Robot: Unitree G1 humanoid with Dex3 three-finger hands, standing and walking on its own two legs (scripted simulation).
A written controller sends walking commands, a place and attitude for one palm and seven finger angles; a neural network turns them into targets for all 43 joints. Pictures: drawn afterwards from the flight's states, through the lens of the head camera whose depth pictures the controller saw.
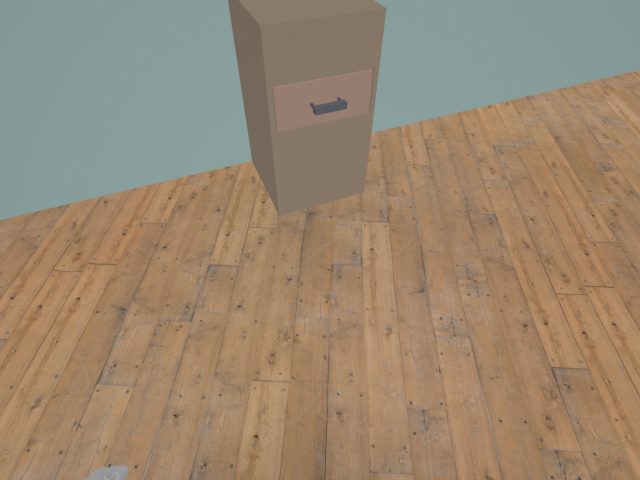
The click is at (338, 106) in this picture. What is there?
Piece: drawer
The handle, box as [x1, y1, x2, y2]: [310, 97, 346, 114]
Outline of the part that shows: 346,102 344,99 342,100 339,97 337,97 338,100 334,102 319,105 314,105 312,102 310,103 310,105 315,114 320,114 346,108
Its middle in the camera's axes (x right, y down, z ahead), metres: +0.02 -0.49 +1.43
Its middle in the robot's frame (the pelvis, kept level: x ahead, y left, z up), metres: +1.38 +0.04 -0.25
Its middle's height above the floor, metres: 0.52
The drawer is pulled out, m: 0.00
